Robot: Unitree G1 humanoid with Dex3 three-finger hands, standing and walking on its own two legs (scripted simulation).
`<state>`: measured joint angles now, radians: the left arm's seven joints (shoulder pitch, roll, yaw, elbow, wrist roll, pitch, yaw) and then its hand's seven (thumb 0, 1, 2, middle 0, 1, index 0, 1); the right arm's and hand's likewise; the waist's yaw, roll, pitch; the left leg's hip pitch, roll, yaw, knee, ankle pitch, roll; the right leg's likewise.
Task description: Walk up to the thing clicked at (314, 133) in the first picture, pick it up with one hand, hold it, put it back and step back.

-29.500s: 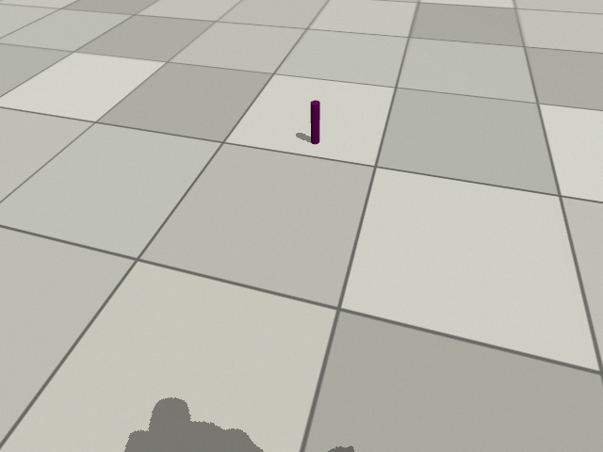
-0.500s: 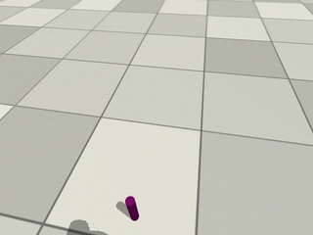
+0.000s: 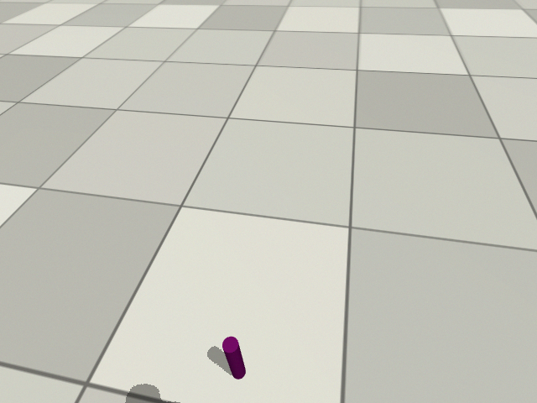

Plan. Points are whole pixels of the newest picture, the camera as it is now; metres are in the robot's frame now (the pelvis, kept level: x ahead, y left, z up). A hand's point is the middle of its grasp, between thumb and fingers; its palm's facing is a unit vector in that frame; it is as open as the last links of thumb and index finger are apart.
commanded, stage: stand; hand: left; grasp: from the side
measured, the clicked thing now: (234, 359) +0.44 +0.16 -0.66
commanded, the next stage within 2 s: step back in 1.32 s
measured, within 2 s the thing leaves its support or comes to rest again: neither
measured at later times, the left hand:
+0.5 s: hand out of the picture +0.08 +0.24 -0.15, palm faces -0.04 -0.94 -0.34, open 7.4 cm
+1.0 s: hand out of the picture +0.10 +0.23 -0.15, palm faces -0.04 -0.94 -0.34, open 7.4 cm
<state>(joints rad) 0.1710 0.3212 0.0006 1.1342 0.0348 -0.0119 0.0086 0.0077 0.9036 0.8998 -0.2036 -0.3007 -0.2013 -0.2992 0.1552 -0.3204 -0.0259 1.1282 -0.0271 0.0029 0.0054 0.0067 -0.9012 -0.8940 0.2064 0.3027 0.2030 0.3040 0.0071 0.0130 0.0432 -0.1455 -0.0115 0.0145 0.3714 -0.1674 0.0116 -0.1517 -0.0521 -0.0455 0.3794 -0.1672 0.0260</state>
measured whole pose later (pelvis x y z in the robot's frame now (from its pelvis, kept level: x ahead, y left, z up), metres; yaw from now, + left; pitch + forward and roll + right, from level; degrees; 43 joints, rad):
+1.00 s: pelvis +0.02 -0.01 +0.00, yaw -1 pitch -3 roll +0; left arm 0.11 0.32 0.01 1.15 0.02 -0.02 0.00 0.01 0.90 0.90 -0.20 -0.30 -0.20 -0.30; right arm 0.12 -0.34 -0.01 1.15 -0.02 -0.01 0.00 0.01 -0.90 -0.89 0.21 0.30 0.20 0.30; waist -0.01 0.01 0.05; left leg -0.09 0.02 0.02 0.30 -0.17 -0.01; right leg -0.11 -0.02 -0.04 0.32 -0.17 0.01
